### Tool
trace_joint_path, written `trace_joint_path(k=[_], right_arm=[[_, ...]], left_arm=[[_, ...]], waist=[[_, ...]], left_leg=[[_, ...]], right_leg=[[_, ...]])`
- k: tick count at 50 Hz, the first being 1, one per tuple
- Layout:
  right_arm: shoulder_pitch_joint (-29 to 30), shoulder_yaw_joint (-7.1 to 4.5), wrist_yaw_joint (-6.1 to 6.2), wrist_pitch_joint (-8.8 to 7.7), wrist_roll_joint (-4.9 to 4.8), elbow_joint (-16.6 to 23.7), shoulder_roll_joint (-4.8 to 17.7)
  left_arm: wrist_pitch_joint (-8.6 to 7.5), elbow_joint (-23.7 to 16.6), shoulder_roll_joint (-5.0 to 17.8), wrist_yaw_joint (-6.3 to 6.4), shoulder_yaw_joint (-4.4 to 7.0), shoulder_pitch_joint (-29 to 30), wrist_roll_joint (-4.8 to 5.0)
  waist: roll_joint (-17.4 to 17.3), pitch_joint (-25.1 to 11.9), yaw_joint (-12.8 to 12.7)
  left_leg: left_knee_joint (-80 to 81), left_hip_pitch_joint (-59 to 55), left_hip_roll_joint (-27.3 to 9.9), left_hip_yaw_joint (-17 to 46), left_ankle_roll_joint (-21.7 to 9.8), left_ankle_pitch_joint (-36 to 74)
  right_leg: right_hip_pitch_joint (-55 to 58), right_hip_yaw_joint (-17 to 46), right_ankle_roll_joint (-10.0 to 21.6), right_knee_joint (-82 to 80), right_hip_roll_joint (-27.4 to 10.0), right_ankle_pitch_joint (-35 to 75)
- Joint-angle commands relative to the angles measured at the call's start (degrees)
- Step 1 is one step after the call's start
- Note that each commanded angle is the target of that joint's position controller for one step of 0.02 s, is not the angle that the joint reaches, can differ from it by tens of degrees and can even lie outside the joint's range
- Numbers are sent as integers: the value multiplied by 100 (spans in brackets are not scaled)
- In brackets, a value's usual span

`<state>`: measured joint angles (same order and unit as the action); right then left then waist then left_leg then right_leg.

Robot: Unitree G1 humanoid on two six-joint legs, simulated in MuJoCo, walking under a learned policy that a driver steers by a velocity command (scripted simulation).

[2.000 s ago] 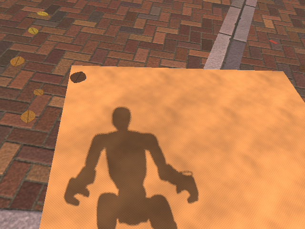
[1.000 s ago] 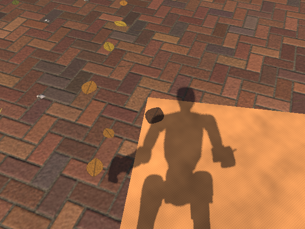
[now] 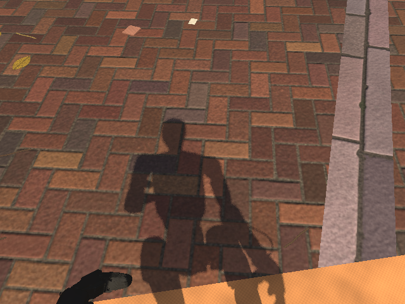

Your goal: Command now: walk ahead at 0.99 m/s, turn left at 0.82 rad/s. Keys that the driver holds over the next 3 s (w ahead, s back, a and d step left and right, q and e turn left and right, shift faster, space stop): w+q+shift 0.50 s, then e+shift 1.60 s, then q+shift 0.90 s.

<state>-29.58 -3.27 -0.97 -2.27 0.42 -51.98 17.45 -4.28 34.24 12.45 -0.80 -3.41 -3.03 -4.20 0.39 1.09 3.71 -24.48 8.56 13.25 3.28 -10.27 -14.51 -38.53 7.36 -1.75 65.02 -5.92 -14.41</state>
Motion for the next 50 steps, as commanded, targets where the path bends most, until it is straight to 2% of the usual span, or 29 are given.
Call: trace_joint_path(k=[1,3,5,7,8,9,10,11,12,13,14,15,16,17,20,25,27,30,31,32,33,34,35,36,37,40,43,46,50], right_arm=[[662,-231,11,-263,-66,643,848],[397,-290,-31,-264,-144,600,913],[237,-352,-26,-237,-111,566,1015],[266,-399,49,-203,-69,594,1099],[326,-428,70,-207,-39,614,1234],[546,-469,54,-217,2,657,1449],[921,-449,37,-285,29,762,1355],[1077,-199,71,-363,75,979,403],[240,-8,38,-332,-300,1424,3],[837,-49,109,-184,-92,1145,585],[1365,-109,40,-126,24,1188,745],[1595,-116,-42,-74,64,1199,705],[1900,-92,-141,-20,161,1312,557],[1889,-37,-221,69,169,1431,375],[2352,89,-331,234,153,1781,138],[3266,227,-492,249,129,2201,192],[3470,337,-526,127,219,2159,4],[1607,180,-340,-28,354,1350,394],[689,108,-229,-81,397,1003,536],[930,-132,-32,-35,-159,1284,1243],[1101,-47,89,-61,127,1559,1465],[922,-107,54,-30,208,1456,1190],[1324,-100,-4,-105,89,1343,1069],[1800,-37,-21,-209,-67,1265,739],[2112,58,-35,-295,-80,1264,373],[2639,41,-70,-360,58,1233,181],[2861,-1,132,-306,107,1134,244],[2821,-41,327,-149,43,1081,340],[2729,-143,359,64,-141,990,573]], left_arm=[[47,-512,622,-62,113,517,133],[30,-572,531,-71,97,771,229],[-1,-633,654,-40,145,944,255],[-56,-594,827,8,221,768,232],[-81,-457,1072,65,332,319,242],[-119,-243,1327,135,463,-572,282],[-155,44,1628,240,623,-1864,245],[-162,287,1994,354,770,-3163,81],[-105,231,2515,281,898,-2400,-35],[-48,51,1727,236,843,-1691,22],[-30,79,1238,211,716,-1400,88],[-26,238,1044,183,672,-1422,50],[-40,478,991,202,644,-1732,70],[-79,686,891,190,624,-1852,121],[-235,991,673,59,583,-1951,282],[-351,1208,978,77,637,-1891,251],[-339,1368,1047,107,614,-2218,253],[-223,1479,1661,198,683,-2277,374],[-171,1463,1670,212,659,-2046,471],[-205,1305,1621,224,669,-2244,517],[-282,1423,1115,130,514,-3255,530],[-310,1423,1555,105,653,-2873,768],[-262,1214,1458,144,689,-2348,895],[-180,1193,1241,235,684,-2050,823],[-32,1331,1097,299,711,-2120,746],[297,1369,639,332,752,-2511,646],[334,967,542,334,782,-1972,575],[290,789,501,165,767,-1544,503],[401,417,768,-107,865,-1163,501]], waist=[[109,810,-271],[-83,551,71],[-269,318,267],[-368,54,184],[-363,-328,-38],[-347,-895,-583],[-309,-1505,-1298],[811,-2270,-1588],[2869,-2944,-683],[1329,-1895,-809],[652,-1124,-861],[141,-714,-810],[172,-461,-812],[528,-342,-663],[460,41,-459],[265,662,-317],[66,861,-361],[458,-196,526],[493,-503,1035],[-391,-1300,749],[-1316,-3139,271],[-477,-3611,595],[-45,-2410,300],[407,-1335,-57],[346,-822,-309],[-172,-423,-764],[-463,-268,-794],[-449,-464,-561],[-519,-388,-470]], left_leg=[[1891,2245,-1145,1694,-673,374],[1666,1625,-1144,1694,-429,1460],[1327,715,-1261,1799,-300,2271],[711,-2,-1343,1914,-81,3091],[49,-282,-1353,1920,48,3965],[-1053,-251,-1286,1835,166,4296],[-2515,556,-1097,1708,251,3656],[-4492,1634,-817,1199,160,-173],[-5838,3269,-516,569,346,-1541],[-6009,3823,-1125,386,295,-741],[-5626,3808,-1328,212,353,-242],[-5397,3629,-1509,172,424,-79],[-5219,3570,-1665,177,447,-96],[-5163,3564,-1758,132,496,-86],[-4979,3880,-1927,-13,501,189],[-3068,3335,-1731,-813,356,1403],[-1919,2336,-1217,-1230,221,1540],[-1224,-285,-524,-971,25,1390],[-429,-1271,-822,-574,-128,2213],[-976,-2965,-2295,956,-283,4543],[-1647,-4464,-3978,2929,-1236,7712],[-908,-3985,-3983,2748,-1574,6916],[-417,-2951,-3680,2127,-1401,5694],[-24,-1755,-3348,1562,-1032,4790],[304,-840,-3161,1078,-845,4515],[902,796,-2890,-55,-562,4384],[1031,931,-2631,-910,-335,4196],[840,430,-2474,-1413,-188,3681],[327,-288,-2881,-1430,8,3389]], right_leg=[[1155,-689,-206,-1768,9,1292],[1428,-827,-147,-2586,222,2209],[1414,-800,-82,-3110,389,2255],[1778,-695,-21,-3688,581,1856],[2320,-693,40,-3723,748,1333],[3287,-685,113,-3703,757,834],[4779,-349,245,-3387,275,249],[6132,1115,295,-3379,-1257,-1727],[6708,4780,1002,-4919,-2534,-3109],[5838,4183,1013,-5113,-2053,-3962],[5080,2810,880,-4956,-1706,-2787],[4490,1892,795,-4943,-1465,-1415],[4190,1123,703,-4940,-1225,-518],[3926,814,661,-5059,-1170,-353],[3642,-294,486,-5296,-1051,1215],[3235,-1898,279,-5865,-594,2665],[3082,-2117,275,-5720,-507,4930],[3103,-1912,448,-3536,-717,7015],[2806,-2012,476,-2126,-576,6341],[1556,-1616,234,62,89,778],[610,-12,170,2213,735,-2507],[522,736,126,2410,721,-2320],[163,381,37,1880,407,-1928],[23,-3,-85,1314,103,-1542],[319,-120,-164,1128,-39,-1303],[1173,-328,-332,755,-154,-791],[845,-539,-336,-264,-182,245],[1037,-856,-167,-1614,-44,1548],[982,-1070,148,-2392,68,1198]])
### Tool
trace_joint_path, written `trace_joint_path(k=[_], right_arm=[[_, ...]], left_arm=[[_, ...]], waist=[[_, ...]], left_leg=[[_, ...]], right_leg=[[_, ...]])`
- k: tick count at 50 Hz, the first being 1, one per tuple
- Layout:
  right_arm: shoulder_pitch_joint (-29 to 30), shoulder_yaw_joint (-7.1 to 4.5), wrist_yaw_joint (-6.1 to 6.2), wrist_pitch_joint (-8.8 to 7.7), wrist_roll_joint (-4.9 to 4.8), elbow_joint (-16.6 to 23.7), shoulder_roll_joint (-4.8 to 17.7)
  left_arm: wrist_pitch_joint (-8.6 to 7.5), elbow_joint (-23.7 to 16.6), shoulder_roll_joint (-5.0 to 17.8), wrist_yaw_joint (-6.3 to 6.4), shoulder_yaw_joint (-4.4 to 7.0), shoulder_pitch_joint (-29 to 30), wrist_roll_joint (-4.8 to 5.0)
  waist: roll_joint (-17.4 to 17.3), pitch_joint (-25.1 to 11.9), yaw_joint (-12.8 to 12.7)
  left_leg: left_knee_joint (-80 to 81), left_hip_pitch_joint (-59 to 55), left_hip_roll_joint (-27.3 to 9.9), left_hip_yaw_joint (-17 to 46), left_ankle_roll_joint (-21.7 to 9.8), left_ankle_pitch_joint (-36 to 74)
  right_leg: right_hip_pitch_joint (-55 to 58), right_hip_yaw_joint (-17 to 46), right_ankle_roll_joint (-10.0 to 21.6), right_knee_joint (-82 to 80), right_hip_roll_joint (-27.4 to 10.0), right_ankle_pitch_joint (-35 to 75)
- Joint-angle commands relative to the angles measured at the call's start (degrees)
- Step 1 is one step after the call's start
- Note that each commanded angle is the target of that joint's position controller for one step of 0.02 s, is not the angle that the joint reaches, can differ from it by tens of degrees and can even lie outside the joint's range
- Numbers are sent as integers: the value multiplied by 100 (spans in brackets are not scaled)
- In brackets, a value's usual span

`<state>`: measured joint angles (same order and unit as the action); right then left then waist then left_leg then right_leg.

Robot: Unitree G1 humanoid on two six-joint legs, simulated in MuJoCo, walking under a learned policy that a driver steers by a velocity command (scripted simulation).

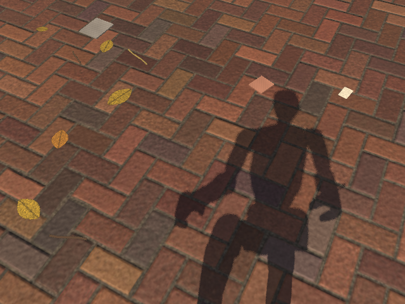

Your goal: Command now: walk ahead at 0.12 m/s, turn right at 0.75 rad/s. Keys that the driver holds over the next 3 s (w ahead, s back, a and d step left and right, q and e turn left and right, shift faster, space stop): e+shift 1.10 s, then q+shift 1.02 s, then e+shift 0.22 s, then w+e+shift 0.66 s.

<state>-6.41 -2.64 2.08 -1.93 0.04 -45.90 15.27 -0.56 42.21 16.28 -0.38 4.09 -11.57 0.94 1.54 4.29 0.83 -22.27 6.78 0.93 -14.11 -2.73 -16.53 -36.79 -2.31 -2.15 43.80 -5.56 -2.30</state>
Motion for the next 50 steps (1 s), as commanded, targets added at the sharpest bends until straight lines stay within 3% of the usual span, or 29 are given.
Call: trace_joint_path(k=[1,3,4,5,6,7,8,9,10,11,13,17,21,24,27,28,29,30,31,32,33,34,37,41,44,47,49,50], right_arm=[[454,-239,55,65,-161,391,844],[581,-279,63,108,-276,424,841],[409,-271,29,125,-242,411,760],[99,-177,-51,109,55,557,394],[-126,-143,-119,95,125,732,456],[107,-199,-175,44,0,676,792],[438,-212,-170,25,-72,770,783],[554,-214,-115,50,4,704,708],[632,-234,-66,90,61,724,746],[659,-242,-72,127,47,723,718],[622,-212,-78,139,1,646,520],[633,-210,-44,154,-41,570,459],[685,-269,-65,109,-56,567,552],[623,-320,-121,-4,-68,578,654],[106,-432,-172,-81,-72,448,827],[3,-503,-152,-53,-24,445,1063],[110,-542,-100,40,101,539,1444],[173,-533,-97,16,272,613,1287],[516,-438,-41,17,221,809,935],[716,-384,29,63,132,891,728],[736,-357,99,110,59,942,717],[672,-333,145,143,38,941,736],[175,-357,171,213,125,870,892],[-46,-449,88,256,123,845,1121],[123,-515,-13,256,85,868,1251],[138,-566,-140,194,-53,821,1290],[188,-578,-189,169,-169,781,1228],[25,-547,-213,166,-205,687,1040]], left_arm=[[59,-447,497,-193,167,-358,-18],[63,-411,696,-195,300,-919,-27],[28,-284,995,-115,446,-1491,-59],[22,-408,1658,6,583,-1290,-59],[-67,-741,1733,-18,534,-1071,-308],[-126,-956,1530,-102,498,-798,-248],[-148,-1012,1344,-83,456,-521,-111],[-106,-1045,1129,-30,401,-265,39],[-41,-1117,1008,62,366,-41,80],[28,-1216,934,139,351,51,38],[115,-1310,1001,234,399,40,-35],[233,-1406,1136,354,475,-1,-8],[337,-1511,1101,334,468,133,-31],[371,-1591,1112,282,466,239,-21],[400,-1692,1087,240,435,501,59],[412,-1667,840,217,356,236,61],[397,-1744,623,200,281,95,79],[292,-1807,1096,135,405,66,19],[277,-1628,1418,96,487,-28,21],[313,-1453,1417,91,509,-111,35],[363,-1366,1262,108,471,-193,6],[388,-1383,1101,81,405,-211,20],[373,-1601,834,71,268,262,105],[365,-1707,699,48,201,479,57],[393,-1646,656,5,191,403,37],[501,-1589,729,-41,260,337,51],[563,-1492,735,-74,334,94,69],[565,-1350,841,-30,422,-250,57]], waist=[[-650,-688,-246],[-544,-829,-591],[-27,-976,-839],[1648,-919,-367],[1916,-2049,-129],[819,-2363,-381],[342,-1889,-303],[-195,-1401,-146],[-145,-1204,-41],[21,-1171,22],[149,-1203,4],[346,-1316,-94],[703,-1131,-206],[864,-1102,-255],[808,-1091,-2],[176,-1275,-115],[-1330,-1138,-329],[-1853,-987,-358],[-1408,-856,-393],[-1034,-698,-382],[-809,-662,-356],[-715,-551,-284],[-835,-546,64],[-992,-795,246],[-1056,-858,158],[-1131,-872,64],[-1048,-947,-167],[-770,-1021,-317]], left_leg=[[-173,-181,-1723,309,-655,3780],[-1309,-126,-1596,140,-318,4326],[-2517,370,-1242,116,-5,3651],[-4165,1795,-370,114,465,-715],[-5784,3223,622,1357,675,-2417],[-5952,3356,341,2202,499,-2047],[-5698,3459,214,2222,393,-1532],[-5233,3457,23,2223,393,-1173],[-4714,3228,-80,2264,388,-921],[-4275,2878,-54,2227,401,-768],[-3478,2658,159,2140,518,-561],[-2631,2473,308,2277,694,-202],[-2075,2186,364,2335,698,11],[-1458,1842,378,2373,595,-60],[-34,790,211,2253,421,661],[335,26,-593,2779,123,852],[617,-354,-1723,4110,-613,1163],[801,100,-2362,4900,-1210,1181],[704,242,-2161,4290,-1153,1008],[593,366,-1701,3551,-867,716],[514,300,-1460,3155,-710,717],[519,311,-1426,2853,-744,1049],[596,-176,-1425,2249,-887,1603],[573,-603,-1740,1809,-1008,1941],[532,-264,-1817,1274,-888,2024],[277,-230,-1987,979,-704,2126],[-247,-176,-2009,722,-393,2032],[-875,197,-1807,453,-82,1694]], right_leg=[[898,-204,311,-358,129,-335],[1644,-445,666,-951,515,-416],[2554,-135,962,-1493,663,605],[3354,1669,1510,-1473,-387,4085],[4474,4323,2785,-2030,-1323,2864],[4516,4225,2590,-2384,-1335,1717],[4064,3774,2268,-2456,-1090,895],[3466,3333,1937,-2509,-832,349],[2941,3058,1765,-2528,-658,132],[2641,2853,1595,-2578,-398,-7],[2605,2675,1450,-2512,-147,231],[2576,2874,1343,-2411,-31,-194],[2334,3177,1223,-2402,149,-925],[2394,3514,1189,-2216,206,-779],[2060,3624,950,-1816,516,-962],[1565,3199,714,-1094,903,-2368],[455,1866,414,178,1715,-3357],[11,1514,144,1526,1341,-3232],[7,1368,12,2092,998,-2785],[35,1245,-61,2360,893,-2368],[-73,1104,-123,2752,843,-2074],[-206,937,-180,2983,755,-1948],[-503,451,-321,2470,385,-1711],[-236,294,-417,1567,35,-1804],[552,12,-287,775,26,-1726],[1134,-212,-57,-38,120,-1719],[1771,-346,215,-1011,275,-1338],[2487,-269,433,-1589,444,-869]])
Over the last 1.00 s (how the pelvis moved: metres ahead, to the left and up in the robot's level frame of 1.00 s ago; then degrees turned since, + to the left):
0.77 0.09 0.01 20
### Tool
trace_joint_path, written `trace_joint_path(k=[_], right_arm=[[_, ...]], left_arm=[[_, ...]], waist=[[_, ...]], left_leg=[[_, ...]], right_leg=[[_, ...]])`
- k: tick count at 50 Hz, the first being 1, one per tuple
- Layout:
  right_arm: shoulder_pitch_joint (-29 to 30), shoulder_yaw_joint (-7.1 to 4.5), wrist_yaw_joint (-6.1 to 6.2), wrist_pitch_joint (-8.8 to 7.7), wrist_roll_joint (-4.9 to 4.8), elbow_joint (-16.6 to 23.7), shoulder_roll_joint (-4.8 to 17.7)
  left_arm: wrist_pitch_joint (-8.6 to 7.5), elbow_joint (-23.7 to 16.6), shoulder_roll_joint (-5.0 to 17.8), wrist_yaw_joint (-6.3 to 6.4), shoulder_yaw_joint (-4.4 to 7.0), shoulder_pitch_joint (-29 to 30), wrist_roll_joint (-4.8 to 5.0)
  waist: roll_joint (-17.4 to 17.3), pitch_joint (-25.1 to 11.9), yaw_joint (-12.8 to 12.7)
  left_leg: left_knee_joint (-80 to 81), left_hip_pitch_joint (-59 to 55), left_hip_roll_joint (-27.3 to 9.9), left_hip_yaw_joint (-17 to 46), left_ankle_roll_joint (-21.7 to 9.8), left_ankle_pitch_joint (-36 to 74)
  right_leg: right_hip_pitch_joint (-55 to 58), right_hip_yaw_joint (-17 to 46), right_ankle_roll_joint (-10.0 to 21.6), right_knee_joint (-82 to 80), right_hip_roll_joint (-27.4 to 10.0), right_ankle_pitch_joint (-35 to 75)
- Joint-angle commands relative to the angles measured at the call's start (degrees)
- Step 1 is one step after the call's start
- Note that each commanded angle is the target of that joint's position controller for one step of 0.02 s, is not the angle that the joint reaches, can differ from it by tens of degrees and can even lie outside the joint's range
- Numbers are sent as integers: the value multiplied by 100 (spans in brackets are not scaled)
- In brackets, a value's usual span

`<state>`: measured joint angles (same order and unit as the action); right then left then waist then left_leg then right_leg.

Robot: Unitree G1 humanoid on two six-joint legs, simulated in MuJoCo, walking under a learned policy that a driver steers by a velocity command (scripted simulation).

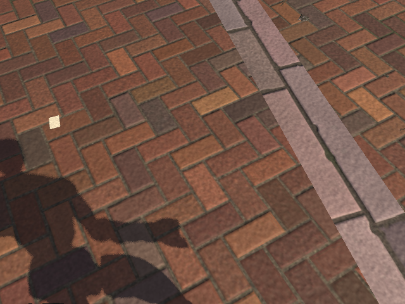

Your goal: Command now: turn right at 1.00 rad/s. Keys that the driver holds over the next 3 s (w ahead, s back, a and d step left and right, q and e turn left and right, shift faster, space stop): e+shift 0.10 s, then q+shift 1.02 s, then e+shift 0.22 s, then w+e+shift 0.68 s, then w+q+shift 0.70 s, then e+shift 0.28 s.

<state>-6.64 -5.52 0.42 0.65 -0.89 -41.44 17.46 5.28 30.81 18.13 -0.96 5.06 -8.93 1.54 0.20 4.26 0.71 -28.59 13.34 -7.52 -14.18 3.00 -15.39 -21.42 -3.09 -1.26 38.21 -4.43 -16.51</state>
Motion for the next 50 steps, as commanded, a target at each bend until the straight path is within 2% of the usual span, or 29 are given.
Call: trace_joint_path(k=[1,2,3,4,5,6,8,12,13,14,17,21,24,25,26,27,28,29,30,31,32,34,37,43,46,47,48,49,50], right_arm=[[-145,-202,-80,-99,-5,220,571],[163,-60,-62,-135,259,753,268],[721,-131,12,-164,259,833,547],[861,-146,47,-174,123,880,629],[737,-165,98,-187,107,795,633],[470,-195,142,-156,147,648,770],[64,-177,100,-95,160,401,733],[-123,80,-4,-17,67,243,206],[-78,124,-40,-1,56,249,151],[-16,118,-62,18,32,292,244],[146,-1,-69,63,-57,527,742],[-100,21,-127,55,-80,641,575],[-570,1,-180,31,-91,576,483],[-748,-91,-133,12,-49,573,742],[-940,-306,-45,-35,-18,672,1537],[-1336,-271,-81,-90,144,679,1463],[-1288,-222,-81,-164,195,709,1308],[-991,-219,-29,-193,107,734,1200],[-698,-203,22,-145,-20,797,1120],[-514,-169,98,-87,-102,872,1015],[-444,-162,151,-12,-115,914,1012],[-479,-196,210,78,-66,969,1063],[-497,-248,257,140,-86,1026,1159],[-229,-284,202,231,-75,1225,1201],[78,-255,184,256,-142,1347,1136],[63,-204,187,256,-144,1381,989],[-480,-91,154,262,-38,1306,596],[-601,-145,132,220,-56,1479,786],[-678,-274,109,183,-12,1369,1273]], left_arm=[[-54,-92,1209,116,531,-1030,0],[-148,-266,2037,167,639,-910,-87],[-360,-353,1653,75,564,-894,-267],[-488,-245,1471,68,470,-771,-263],[-528,-209,1308,121,430,-495,-131],[-484,-260,1012,184,309,-69,-37],[-457,-324,700,280,130,257,-132],[-533,24,237,283,-107,246,-278],[-546,107,206,263,-134,246,-324],[-557,184,305,236,-115,215,-369],[-509,325,799,206,35,186,-334],[-425,407,759,290,73,225,-193],[-376,414,680,362,106,410,-84],[-400,451,564,369,114,240,-99],[-465,175,341,348,68,397,-329],[-528,-38,259,342,14,1121,-369],[-568,16,358,305,47,1051,-267],[-574,102,340,287,53,963,-188],[-567,176,353,299,68,890,-182],[-567,187,408,318,94,942,-218],[-572,188,305,293,75,916,-204],[-599,290,236,257,54,792,-166],[-631,364,213,245,39,829,-142],[-747,446,425,154,120,763,-97],[-838,595,580,105,224,364,-71],[-846,666,708,120,285,195,-92],[-803,579,1016,159,329,264,-168],[-769,569,1153,150,332,346,-398],[-787,459,901,161,284,489,-376]], waist=[[505,-1008,-448],[2263,-1083,-159],[1365,-1604,-629],[1106,-1378,-491],[798,-1110,-277],[651,-1047,-83],[705,-1267,57],[663,-1280,-1],[759,-1183,-70],[846,-1035,-155],[877,-484,-318],[684,-476,-262],[572,-689,31],[41,-795,35],[-1592,-964,-95],[-1890,-1237,414],[-1080,-1328,365],[-641,-1197,166],[-341,-1049,39],[-337,-1013,-3],[-468,-1037,-73],[-519,-1127,-69],[-624,-1124,-28],[-1090,-1009,8],[-1185,-1013,-203],[-995,-1093,-217],[234,-1365,108],[1534,-983,302],[1218,-830,267]], left_leg=[[-1687,834,-439,86,-185,293],[-3282,3004,482,366,294,-2347],[-4166,3191,582,1565,232,-2330],[-4277,3231,536,1776,63,-1819],[-4056,3225,455,1878,-31,-1273],[-3871,3139,359,1826,-18,-872],[-3900,2335,443,1599,96,-400],[-2407,1343,258,1500,159,76],[-2037,1053,231,1465,141,118],[-1843,871,252,1418,115,76],[-1814,1209,403,1273,-9,-567],[-1646,1499,397,1177,-169,-979],[-357,734,639,956,-415,107],[187,156,481,1573,-663,1470],[320,-901,-768,3642,-1451,4091],[734,-1490,-1388,4900,-2466,4547],[715,-1671,-1277,4546,-2414,4144],[599,-1611,-933,4086,-2097,3861],[603,-1434,-681,3762,-1830,3553],[621,-1301,-517,3591,-1657,3449],[633,-1164,-354,3540,-1622,3448],[638,-1168,-196,3511,-1586,3335],[573,-1036,-79,3720,-1501,2858],[410,-486,120,4453,-1331,2290],[116,-280,389,4687,-1078,1889],[-194,75,619,4545,-870,1086],[-1341,693,1222,3773,-591,-1144],[-2458,1895,1692,2913,-297,-2362],[-3444,2172,1122,2713,-78,-2069]], right_leg=[[2162,921,760,-1525,-167,2376],[2889,3525,1912,-1494,-1560,3780],[2629,3613,2304,-1686,-1717,3404],[2402,3147,2050,-1779,-1442,2887],[2146,2766,1711,-1771,-1097,2440],[1963,2349,1479,-1683,-1024,2532],[1455,1782,1395,-1592,-830,3324],[1210,1062,1229,-1628,-580,2927],[1063,988,1238,-1696,-596,2632],[919,1007,1295,-1768,-665,2326],[881,1320,1488,-1796,-1017,1778],[1445,1466,1496,-1392,-1359,2693],[1402,936,1061,-749,-1096,2789],[1031,503,638,12,-676,2036],[-487,-196,-45,1665,262,170],[-1703,484,-224,2779,1039,-2402],[-1914,933,-198,3374,804,-2323],[-2020,1003,-174,3421,692,-1838],[-2060,992,-203,3085,611,-1441],[-1911,1018,-239,2790,538,-1085],[-1711,954,-313,2608,631,-848],[-1516,917,-401,2043,774,-547],[-1232,989,-468,1137,897,-299],[-380,1116,-378,-108,1040,-154],[521,1032,-230,-1496,938,531],[1192,1183,-89,-1956,544,1107],[1951,2319,414,-2019,-695,1510],[1817,3705,1329,-2174,-1598,2173],[1615,3655,1628,-2182,-1857,1974]])
Over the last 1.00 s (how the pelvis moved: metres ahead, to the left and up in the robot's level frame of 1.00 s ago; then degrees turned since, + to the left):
0.14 -0.01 0.00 -57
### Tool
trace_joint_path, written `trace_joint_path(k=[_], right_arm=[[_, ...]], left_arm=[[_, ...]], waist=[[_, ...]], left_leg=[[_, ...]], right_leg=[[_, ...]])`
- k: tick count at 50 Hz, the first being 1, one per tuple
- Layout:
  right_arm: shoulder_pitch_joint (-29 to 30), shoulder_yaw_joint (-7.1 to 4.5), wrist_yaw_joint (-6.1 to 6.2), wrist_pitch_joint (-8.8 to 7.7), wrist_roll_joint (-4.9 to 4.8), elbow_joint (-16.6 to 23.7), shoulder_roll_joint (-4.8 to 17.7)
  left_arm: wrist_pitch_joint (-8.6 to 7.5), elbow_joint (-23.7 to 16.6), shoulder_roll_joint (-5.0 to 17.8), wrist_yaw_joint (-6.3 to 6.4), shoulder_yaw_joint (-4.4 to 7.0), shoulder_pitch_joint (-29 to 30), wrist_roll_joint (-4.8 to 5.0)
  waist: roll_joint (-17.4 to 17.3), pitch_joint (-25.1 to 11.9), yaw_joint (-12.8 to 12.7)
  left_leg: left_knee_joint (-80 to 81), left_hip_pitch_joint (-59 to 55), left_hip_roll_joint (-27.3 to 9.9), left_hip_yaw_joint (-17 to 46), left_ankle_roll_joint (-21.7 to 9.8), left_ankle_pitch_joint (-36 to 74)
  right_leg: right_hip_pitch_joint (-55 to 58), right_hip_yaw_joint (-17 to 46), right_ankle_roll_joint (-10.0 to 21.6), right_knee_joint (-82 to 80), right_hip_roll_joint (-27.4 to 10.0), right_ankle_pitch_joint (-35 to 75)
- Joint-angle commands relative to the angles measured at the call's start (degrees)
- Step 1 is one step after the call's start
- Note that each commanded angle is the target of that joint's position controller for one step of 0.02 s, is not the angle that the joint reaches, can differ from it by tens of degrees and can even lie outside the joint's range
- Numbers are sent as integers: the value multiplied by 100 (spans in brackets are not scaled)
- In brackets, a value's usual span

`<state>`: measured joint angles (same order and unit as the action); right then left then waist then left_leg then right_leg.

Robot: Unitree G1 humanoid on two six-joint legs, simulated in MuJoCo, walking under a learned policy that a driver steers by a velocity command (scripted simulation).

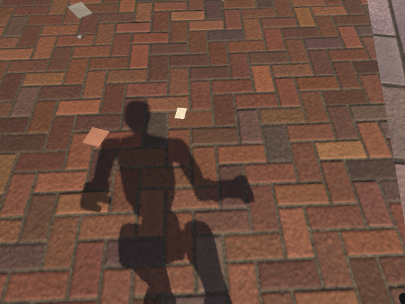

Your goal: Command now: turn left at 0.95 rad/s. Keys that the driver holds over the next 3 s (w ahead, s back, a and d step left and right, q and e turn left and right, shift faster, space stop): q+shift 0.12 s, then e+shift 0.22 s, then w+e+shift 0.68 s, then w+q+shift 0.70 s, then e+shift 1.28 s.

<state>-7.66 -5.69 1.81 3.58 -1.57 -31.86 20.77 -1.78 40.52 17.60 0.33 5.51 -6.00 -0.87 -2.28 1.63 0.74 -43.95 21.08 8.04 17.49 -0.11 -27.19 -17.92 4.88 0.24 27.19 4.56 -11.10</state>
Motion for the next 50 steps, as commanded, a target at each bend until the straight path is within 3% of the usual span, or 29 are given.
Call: trace_joint_path(k=[1,3,6,7,11,14,15,16,17,18,19,20,21,24,28,29,32,36,38,39,40,41,42,43,44,45,47,48,50], right_arm=[[-490,-332,-48,-92,12,281,1131],[-479,-284,-63,-5,10,202,893],[-86,-116,-132,-20,-56,418,490],[128,-53,-129,-48,-7,499,383],[-3,136,-88,-136,167,412,39],[-415,149,-60,-122,198,57,-62],[-549,108,-58,-123,193,-14,50],[-593,35,-5,-126,189,38,384],[-868,-51,82,-97,254,137,844],[-733,-147,69,-53,316,-2,1046],[-986,-162,28,-145,272,69,880],[-1083,-111,17,-265,225,-66,712],[-880,-69,29,-397,155,-89,621],[-778,33,56,-711,141,-205,233],[-939,-33,29,-877,217,-339,230],[-1278,1,-70,-829,493,-533,315],[-1154,-49,-78,-873,446,-617,423],[-1309,-98,-66,-869,469,-852,548],[-1421,-116,-84,-804,477,-997,632],[-1414,-122,-96,-767,461,-1046,721],[-1465,-139,-118,-717,431,-1102,858],[-1333,-152,-164,-639,363,-1090,1017],[-1231,-93,-197,-630,331,-959,961],[-1244,199,-305,-697,405,-479,-153],[-448,187,-335,-823,472,-75,160],[81,161,-343,-888,431,92,399],[-357,262,-279,-969,463,-190,270],[-573,287,-270,-896,540,-254,235],[-611,301,-298,-693,591,-293,256]], left_arm=[[-63,-582,647,87,151,366,-80],[25,-612,520,214,89,500,39],[103,-509,661,309,95,78,-29],[119,-436,714,293,104,-172,-44],[139,-305,911,59,107,-105,65],[78,-153,619,-115,-66,-13,216],[59,-95,641,-139,-83,-102,295],[1,-49,653,-173,-101,-362,253],[-46,-161,416,-215,-191,-349,48],[-48,-216,313,-164,-201,-493,214],[-11,-255,800,-119,-85,-186,300],[28,-328,923,-108,23,-59,375],[87,-263,825,-76,49,-198,358],[72,-287,551,-91,40,-284,284],[48,-481,306,-162,-21,-175,309],[261,-500,419,-448,5,142,-361],[384,-643,338,-726,-21,238,-141],[369,-825,380,-760,-104,754,-108],[365,-885,375,-717,-154,903,-101],[360,-855,419,-654,-150,746,-87],[338,-717,536,-550,-95,216,-51],[266,-410,651,-437,0,-893,22],[215,92,1003,-341,191,-2384,-25],[245,116,1967,-244,381,-2089,-26],[234,-185,2125,-230,407,-1990,74],[257,-91,1913,-218,364,-1879,-18],[135,-44,1436,-113,239,-1684,-59],[82,-109,1228,-91,148,-1344,-24],[-41,-147,1004,-113,43,-1227,18]], waist=[[1081,-431,211],[873,-261,139],[1022,-232,-181],[975,-344,-346],[1021,-811,-221],[1129,-718,31],[1098,-639,121],[930,-747,41],[-75,-1095,46],[-1356,-1150,36],[-1058,-856,513],[-1070,-461,507],[-1082,-170,352],[-767,196,223],[-447,222,211],[12,314,261],[-495,524,105],[-387,780,180],[-372,828,195],[-381,658,67],[-361,229,-208],[-236,-429,-804],[232,-1279,-1490],[2330,-1159,-863],[1689,-1671,-988],[1031,-1040,-966],[259,-341,-446],[276,-240,-162],[290,-31,27]], left_leg=[[-2262,1384,-621,-617,329,-418],[-2731,1546,-805,-906,483,274],[-2322,1818,-1098,-1454,615,603],[-2056,1746,-1109,-1447,640,482],[-530,417,-911,-1527,505,-80],[1599,-908,-717,-1747,395,1115],[2518,-1563,-627,-1827,259,1904],[2468,-2300,-1011,-1424,110,2505],[2086,-3035,-2219,-432,-278,4537],[2291,-2489,-2962,-59,-1150,3027],[2869,-2251,-2943,330,-1447,510],[3237,-2199,-2914,501,-1306,-1109],[3425,-2158,-2778,412,-1060,-1587],[3731,-2182,-2645,-341,-779,-881],[3856,-2315,-2673,-1276,-761,28],[3951,-1976,-2678,-1612,-682,-36],[4054,-1795,-2740,-2143,-534,-15],[4144,-2130,-2843,-2784,-452,179],[3888,-2383,-2796,-3146,-422,995],[3414,-2441,-2733,-3375,-387,2584],[2396,-2476,-2696,-3550,-396,4733],[779,-2173,-2631,-3658,-404,6486],[-1345,-891,-2460,-3631,-213,5912],[-3238,1756,-1427,-3328,202,150],[-4155,2526,-867,-1726,288,-142],[-4235,3156,-1136,-1426,156,406],[-3405,2555,-1606,-1431,65,950],[-3120,2089,-1664,-1387,109,1032],[-2690,1835,-1694,-1386,231,955]], right_leg=[[1035,2090,1317,-1014,-2390,1050],[923,1153,1063,-996,-1867,634],[1241,394,1165,-1103,-1775,1208],[1389,449,1287,-1051,-1832,1549],[1272,221,1387,-724,-1852,2664],[798,227,1139,-511,-1580,2227],[487,263,932,-406,-1497,2002],[57,345,538,-294,-1348,1419],[-607,46,93,618,-928,-339],[-1179,-692,-183,1275,-493,-2139],[-1603,-527,-247,2543,-678,-2306],[-2325,-407,-179,3362,-783,-2092],[-2703,-273,-154,3731,-894,-1760],[-3159,-156,-191,4053,-1047,-660],[-3397,-176,-291,3937,-1209,45],[-3180,-431,-236,3867,-1002,-9],[-3080,-435,-89,3350,-1183,377],[-2826,-855,341,2440,-1238,33],[-2512,-1195,645,2038,-1094,-495],[-1989,-1455,823,1874,-818,-882],[-1155,-1726,980,1890,-371,-1299],[215,-1866,1125,1721,120,-1254],[2387,-1336,1240,1313,290,-1136],[3413,1824,1631,-152,-1289,-3411],[3462,4337,1914,-1340,-1764,-4130],[3385,3938,1793,-1397,-1879,-3331],[1971,2927,1665,-1220,-1616,-1970],[1305,2539,1631,-1297,-1354,-1733],[698,2193,1767,-1498,-1093,-1396]])
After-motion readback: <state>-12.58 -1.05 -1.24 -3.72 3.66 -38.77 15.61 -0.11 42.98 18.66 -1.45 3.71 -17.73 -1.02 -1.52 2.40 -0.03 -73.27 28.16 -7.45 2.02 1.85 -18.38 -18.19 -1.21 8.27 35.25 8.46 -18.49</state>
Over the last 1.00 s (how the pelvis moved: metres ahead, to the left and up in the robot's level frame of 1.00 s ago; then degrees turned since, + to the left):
0.09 -0.02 0.00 27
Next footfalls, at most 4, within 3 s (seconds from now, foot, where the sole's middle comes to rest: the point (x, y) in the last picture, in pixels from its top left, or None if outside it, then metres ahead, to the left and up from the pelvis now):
0.32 left None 0.03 0.16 -0.77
0.84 right None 0.31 -0.18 -0.77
1.32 left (297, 213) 0.77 -0.32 -0.77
1.74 right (359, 141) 1.12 -0.63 -0.77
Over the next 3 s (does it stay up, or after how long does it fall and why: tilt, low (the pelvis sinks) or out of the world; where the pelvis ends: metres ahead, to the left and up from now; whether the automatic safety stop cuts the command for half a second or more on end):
stays up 1.32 -0.56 0.00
